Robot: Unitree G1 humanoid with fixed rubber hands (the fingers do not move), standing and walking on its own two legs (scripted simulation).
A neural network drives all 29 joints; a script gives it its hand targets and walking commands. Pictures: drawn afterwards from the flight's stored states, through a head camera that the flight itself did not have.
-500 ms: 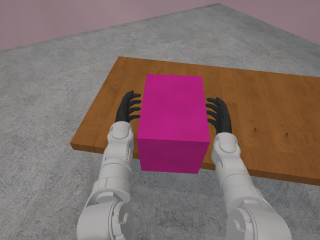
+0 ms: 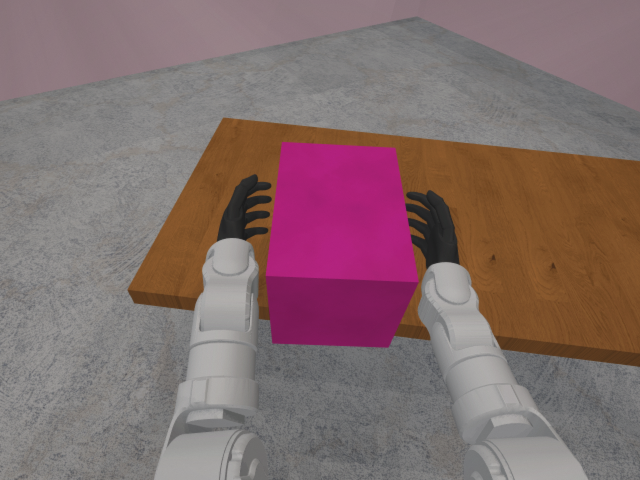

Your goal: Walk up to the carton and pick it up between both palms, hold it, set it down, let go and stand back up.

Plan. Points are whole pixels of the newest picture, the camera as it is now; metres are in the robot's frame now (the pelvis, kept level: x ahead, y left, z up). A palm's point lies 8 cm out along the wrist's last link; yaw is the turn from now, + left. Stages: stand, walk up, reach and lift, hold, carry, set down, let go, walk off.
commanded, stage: reach and lift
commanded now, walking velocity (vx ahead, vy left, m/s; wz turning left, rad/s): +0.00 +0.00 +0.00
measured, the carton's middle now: (334, 244) +0.42 -0.01 +0.07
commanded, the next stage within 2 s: hold in 0.86 s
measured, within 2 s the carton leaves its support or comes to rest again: neither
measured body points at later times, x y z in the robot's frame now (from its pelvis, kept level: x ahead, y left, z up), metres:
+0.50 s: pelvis -0.02 -0.01 +0.00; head -0.02 +0.02 +0.45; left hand +0.38 +0.12 +0.15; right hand +0.36 -0.14 +0.13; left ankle +0.00 +0.12 -0.75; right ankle +0.03 -0.11 -0.75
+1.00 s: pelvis +0.00 +0.00 +0.00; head -0.02 +0.04 +0.44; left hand +0.38 +0.13 +0.18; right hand +0.37 -0.12 +0.17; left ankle +0.00 +0.12 -0.75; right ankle +0.03 -0.11 -0.75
